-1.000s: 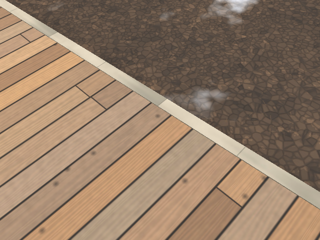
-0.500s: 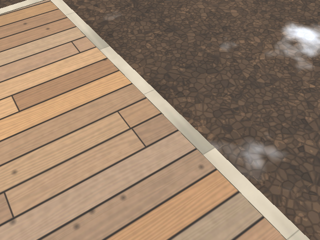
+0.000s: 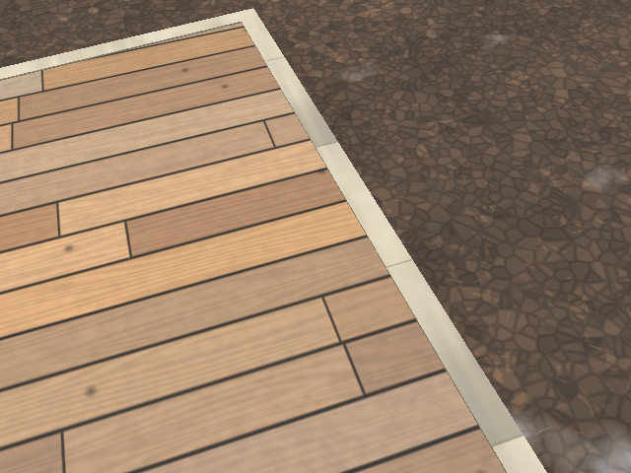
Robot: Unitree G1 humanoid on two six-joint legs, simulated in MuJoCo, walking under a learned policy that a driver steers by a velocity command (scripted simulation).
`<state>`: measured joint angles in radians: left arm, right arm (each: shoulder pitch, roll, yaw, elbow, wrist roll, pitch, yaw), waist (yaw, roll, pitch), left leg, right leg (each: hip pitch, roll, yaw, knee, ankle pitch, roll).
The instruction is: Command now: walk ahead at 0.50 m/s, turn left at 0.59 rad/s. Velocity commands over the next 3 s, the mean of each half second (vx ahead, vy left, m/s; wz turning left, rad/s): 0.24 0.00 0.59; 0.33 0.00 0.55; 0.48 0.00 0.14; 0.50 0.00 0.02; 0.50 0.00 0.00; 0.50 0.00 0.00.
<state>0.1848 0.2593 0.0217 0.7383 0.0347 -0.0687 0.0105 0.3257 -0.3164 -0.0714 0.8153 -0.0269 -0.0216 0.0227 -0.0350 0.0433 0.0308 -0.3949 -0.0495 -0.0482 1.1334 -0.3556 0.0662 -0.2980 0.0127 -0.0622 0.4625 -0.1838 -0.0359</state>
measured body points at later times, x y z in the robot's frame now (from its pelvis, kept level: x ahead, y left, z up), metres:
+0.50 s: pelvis +0.17 +0.04 -0.01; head +0.21 +0.07 +0.44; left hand +0.20 +0.32 -0.14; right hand +0.38 -0.18 -0.11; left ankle +0.24 +0.11 -0.74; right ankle +0.18 -0.12 -0.65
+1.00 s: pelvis +0.28 +0.03 +0.01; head +0.29 +0.02 +0.46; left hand +0.18 +0.31 -0.10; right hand +0.54 -0.13 -0.11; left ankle +0.25 +0.16 -0.67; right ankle +0.31 -0.08 -0.74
